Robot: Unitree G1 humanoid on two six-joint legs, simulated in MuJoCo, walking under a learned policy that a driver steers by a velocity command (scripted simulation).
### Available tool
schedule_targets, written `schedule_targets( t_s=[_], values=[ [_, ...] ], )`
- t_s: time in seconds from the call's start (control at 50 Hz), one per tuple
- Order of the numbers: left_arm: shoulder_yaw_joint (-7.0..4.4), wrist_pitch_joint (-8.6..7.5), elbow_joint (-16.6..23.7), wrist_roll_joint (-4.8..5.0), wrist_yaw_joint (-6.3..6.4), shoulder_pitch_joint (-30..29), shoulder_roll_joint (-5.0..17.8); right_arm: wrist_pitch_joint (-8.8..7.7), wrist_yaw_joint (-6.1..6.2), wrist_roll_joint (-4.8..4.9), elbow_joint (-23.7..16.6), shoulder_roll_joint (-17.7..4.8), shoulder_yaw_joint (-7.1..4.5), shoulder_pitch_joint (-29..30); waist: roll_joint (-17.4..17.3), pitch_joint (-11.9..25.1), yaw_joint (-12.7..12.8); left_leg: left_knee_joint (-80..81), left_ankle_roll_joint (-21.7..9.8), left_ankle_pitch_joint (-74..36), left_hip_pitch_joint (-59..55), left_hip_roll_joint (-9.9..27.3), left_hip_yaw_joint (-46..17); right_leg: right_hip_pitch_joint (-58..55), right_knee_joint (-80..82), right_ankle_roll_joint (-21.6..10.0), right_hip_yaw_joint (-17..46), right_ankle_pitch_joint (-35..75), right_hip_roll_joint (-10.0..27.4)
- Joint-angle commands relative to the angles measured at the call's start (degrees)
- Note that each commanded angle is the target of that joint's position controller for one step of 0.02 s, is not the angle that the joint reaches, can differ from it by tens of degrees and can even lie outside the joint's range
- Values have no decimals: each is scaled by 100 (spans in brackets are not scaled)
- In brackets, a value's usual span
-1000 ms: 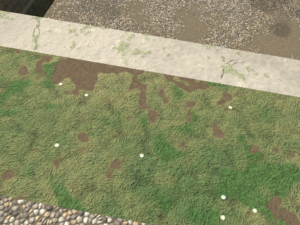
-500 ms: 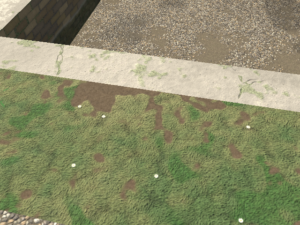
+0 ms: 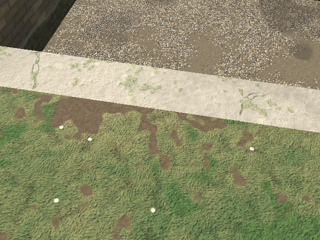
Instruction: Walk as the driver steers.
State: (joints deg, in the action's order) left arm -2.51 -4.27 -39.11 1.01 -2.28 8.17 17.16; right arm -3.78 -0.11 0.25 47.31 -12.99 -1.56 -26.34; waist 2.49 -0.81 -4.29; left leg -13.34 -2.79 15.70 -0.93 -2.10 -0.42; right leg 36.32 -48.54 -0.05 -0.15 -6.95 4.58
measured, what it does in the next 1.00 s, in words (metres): walks ahead: right foot, then left foot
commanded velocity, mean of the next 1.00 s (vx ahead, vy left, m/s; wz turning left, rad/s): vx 0.49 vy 0.00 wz -0.07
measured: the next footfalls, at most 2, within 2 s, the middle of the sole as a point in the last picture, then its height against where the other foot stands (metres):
right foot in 0.20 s outside the picture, level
left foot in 0.74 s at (125, 215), level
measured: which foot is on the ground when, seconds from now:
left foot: down 0.00-0.20, up 0.22-0.72, down 0.74-1.00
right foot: up 0.00-0.18, down 0.20-0.76, up 0.78-1.00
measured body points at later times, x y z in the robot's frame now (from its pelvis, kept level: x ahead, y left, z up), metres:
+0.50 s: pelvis +0.28 -0.06 +0.00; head +0.30 -0.06 +0.45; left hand +0.32 +0.22 -0.12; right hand +0.46 -0.32 -0.10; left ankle +0.42 +0.12 -0.68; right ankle +0.27 -0.14 -0.75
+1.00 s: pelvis +0.57 +0.00 +0.00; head +0.59 +0.01 +0.45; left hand +0.71 +0.27 -0.12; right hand +0.61 -0.28 -0.11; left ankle +0.56 +0.09 -0.75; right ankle +0.64 -0.18 -0.66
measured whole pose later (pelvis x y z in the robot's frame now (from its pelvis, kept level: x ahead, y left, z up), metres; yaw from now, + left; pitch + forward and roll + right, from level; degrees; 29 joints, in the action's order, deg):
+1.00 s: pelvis +0.57 +0.00 +0.00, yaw -6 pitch +0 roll +2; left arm -3.5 -1.8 -45.0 1.5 0.0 13.3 18.0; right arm -6.1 -0.9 -1.0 47.3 -14.9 -3.1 -16.8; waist 3.1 -1.7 -1.9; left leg -16.0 -3.0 10.3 6.1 -2.2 8.2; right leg 38.1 -59.2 0.4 5.1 -9.0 5.6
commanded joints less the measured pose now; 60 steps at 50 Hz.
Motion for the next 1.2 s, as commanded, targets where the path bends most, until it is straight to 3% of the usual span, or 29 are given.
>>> schedule_targets(
  t_s=[0.02,0.12,0.16,0.18,0.2,0.22,0.24,0.26,0.28,0.3,0.32,0.4,0.52,0.62,0.68,0.72,0.74,0.76,0.78,0.8,0.82,0.84,0.86,0.9,0.98,1.04,1.12,1.16,1.2],
  values=[
    [74,-137,696,17,-73,-1132,35,-40,89,12,-240,-1104,-242,-69,-743,-575,-151,693,-819,-1601,432,1180,-640,77,1153,117,-272,795,-201],
    [-35,-171,790,49,-115,-1194,361,-18,82,102,-65,-1241,-307,-47,-815,-573,145,315,-620,-2605,-178,1588,-580,-356,1811,-270,-84,749,-317],
    [-171,-141,615,14,-53,-443,618,43,93,56,-74,-1381,-361,78,-952,81,616,-738,-466,-4624,-397,1498,-405,-1412,1791,-526,-308,431,-619],
    [-284,-101,357,19,15,462,800,90,109,19,-104,-1334,-339,127,-883,667,1076,-1844,-311,-5093,-48,1260,-213,-2649,1819,-685,-408,492,-705],
    [-366,-49,161,-30,99,1485,1113,95,135,-102,-245,-1111,-249,62,-354,1487,1415,-3577,-146,-3454,1276,1009,-155,-4527,1513,-1001,708,431,280],
    [-426,-69,27,-117,40,1709,1561,-5,64,-32,-301,-176,5,-891,1495,2484,805,-5734,218,1336,3267,-195,-345,-6219,2408,-1989,3838,-1338,1736],
    [-296,-70,33,-59,48,1613,933,-125,18,126,-198,-843,-128,-459,1006,2224,1067,-6378,164,1600,3912,-24,-967,-5911,3252,-1855,4614,-2337,1646],
    [-231,-75,41,-41,80,1143,742,-183,-6,273,-424,-1163,-231,292,623,1108,1011,-6443,114,1133,4327,280,-730,-5027,3337,-1594,3646,-2104,1497],
    [-206,-81,62,-64,85,783,676,-228,24,229,-524,-1123,-203,666,-9,631,833,-6164,80,591,4133,576,-568,-4138,3421,-1466,2939,-1378,1290],
    [-185,-102,63,-127,62,549,585,-231,46,124,-548,-1060,-217,837,-167,323,648,-5846,96,274,3917,762,-504,-3428,3526,-1417,2388,-623,1057],
    [-156,-139,61,-205,52,426,477,-185,43,86,-514,-1000,-229,694,2,317,433,-5675,94,49,3547,926,-569,-3011,3676,-1391,2027,-234,883],
    [-175,-276,-164,-96,39,465,508,14,83,11,-522,-740,-175,740,57,39,256,-4943,288,-260,3490,1085,-437,-2345,4183,-1546,1296,249,742],
    [-223,-173,-429,-31,156,966,790,-120,-1,-14,-888,-577,-79,2057,-82,-283,704,-2653,406,-2143,3641,910,-165,-2580,4272,-1252,515,640,438],
    [-235,-15,-745,15,181,1542,901,-202,-171,71,-1206,-621,-64,2888,-44,-397,996,-1780,269,-2049,3779,690,-93,-3527,3913,-1199,595,793,785],
    [-267,97,-837,21,227,1551,991,-228,-253,69,-1272,-771,-114,2817,112,-237,805,-1498,42,-1333,3522,542,-53,-4107,3431,-1046,684,1594,1000],
    [-258,159,-811,6,252,1341,1028,-237,-220,50,-1003,-1077,-282,1800,162,421,194,-1235,-232,-1221,1999,226,238,-4006,2204,-839,401,3227,714],
    [-153,149,-716,-58,261,1350,807,-232,-156,-5,-777,-1402,-414,822,3,1190,-217,-1479,-521,-1406,272,679,-189,-3111,885,-657,262,2694,436],
    [56,41,-533,-87,214,1931,171,-192,-109,-117,-688,-2007,-575,135,-1208,2143,-157,-1454,-1375,-720,-2195,2256,-2642,-647,-1411,-203,-98,302,-449],
    [48,-69,-636,-3,199,1877,283,-157,-105,-52,-653,-1549,-468,-24,-1561,2488,-275,-682,-1566,-102,-2413,2651,-4035,249,-2300,-184,688,-2591,-747],
    [-117,-115,-514,175,179,1370,824,-145,-85,-30,-664,-1222,-354,318,-1122,1521,-289,-523,-1245,152,-1677,2454,-3202,706,-2659,-240,880,-2331,-423],
    [-126,-122,-403,197,183,1015,825,-141,-72,-21,-706,-1071,-302,725,-853,923,-109,-364,-1053,-79,-842,2232,-2395,679,-2469,-246,682,-1809,-125],
    [-135,-89,-374,119,198,840,746,-159,-86,-29,-694,-890,-251,1063,-660,465,60,-102,-950,-366,-111,1982,-1855,533,-2114,-197,611,-1414,52],
    [-175,-6,-418,80,216,932,683,-212,-95,-62,-695,-759,-218,1291,-799,254,266,130,-843,-611,399,1787,-1402,211,-1864,-156,647,-1099,219],
    [-147,157,-537,82,219,1211,416,-305,-111,-102,-619,-742,-245,1475,-840,131,471,460,-858,-1096,982,1650,-834,-213,-1807,-41,611,-785,267],
    [-154,242,-343,35,249,826,310,-370,-55,-140,-400,-909,-320,1439,-636,-151,485,665,-855,-1905,993,1576,45,243,-1028,98,730,131,267],
    [-105,170,-178,14,134,308,182,-323,16,-110,-322,-1041,-344,1394,-561,-245,312,707,-703,-2023,843,1424,610,80,170,54,410,1027,203],
    [-46,156,188,9,-18,-460,87,-185,67,-15,-114,-1249,-418,968,-406,-469,2,577,-672,-2161,96,1719,845,323,993,-106,90,1043,157],
    [-62,164,363,11,-85,-648,140,-79,78,50,-45,-1319,-457,878,-432,-501,1,323,-601,-2537,-374,1868,924,471,1181,-244,-30,647,104],
    [-124,184,471,11,-134,-573,256,18,107,86,-58,-1444,-500,966,-560,-333,173,-204,-477,-3912,-620,1907,1082,118,1269,-439,-300,99,-134]
  ],
)
Keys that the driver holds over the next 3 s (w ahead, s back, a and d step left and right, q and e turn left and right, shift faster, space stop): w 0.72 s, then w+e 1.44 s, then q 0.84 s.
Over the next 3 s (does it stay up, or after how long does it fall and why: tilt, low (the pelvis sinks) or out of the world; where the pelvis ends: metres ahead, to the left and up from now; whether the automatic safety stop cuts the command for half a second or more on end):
stays up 1.13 -0.32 -0.01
